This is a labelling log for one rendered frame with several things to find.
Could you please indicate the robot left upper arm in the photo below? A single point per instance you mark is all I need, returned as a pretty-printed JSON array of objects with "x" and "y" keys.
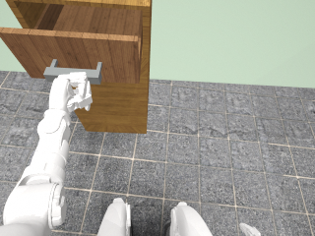
[{"x": 34, "y": 210}]

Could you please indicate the left robot hand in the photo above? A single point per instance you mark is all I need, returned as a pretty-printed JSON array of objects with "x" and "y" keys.
[{"x": 61, "y": 92}]

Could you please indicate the handle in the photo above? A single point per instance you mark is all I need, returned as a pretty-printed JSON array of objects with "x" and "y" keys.
[{"x": 52, "y": 72}]

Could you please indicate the left robot forearm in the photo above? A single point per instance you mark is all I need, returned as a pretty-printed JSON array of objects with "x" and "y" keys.
[{"x": 51, "y": 154}]

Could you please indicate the right robot hand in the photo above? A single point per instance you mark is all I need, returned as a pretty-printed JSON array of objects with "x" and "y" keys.
[{"x": 248, "y": 230}]

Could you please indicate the drawer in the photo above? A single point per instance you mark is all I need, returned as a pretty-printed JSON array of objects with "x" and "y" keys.
[{"x": 79, "y": 37}]

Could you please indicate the left robot thigh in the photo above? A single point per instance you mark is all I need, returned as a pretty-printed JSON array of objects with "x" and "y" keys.
[{"x": 116, "y": 220}]

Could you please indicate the cabinet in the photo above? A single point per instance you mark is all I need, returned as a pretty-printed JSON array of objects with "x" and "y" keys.
[{"x": 116, "y": 107}]

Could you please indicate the right robot shin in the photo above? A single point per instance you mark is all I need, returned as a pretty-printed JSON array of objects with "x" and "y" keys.
[{"x": 171, "y": 233}]

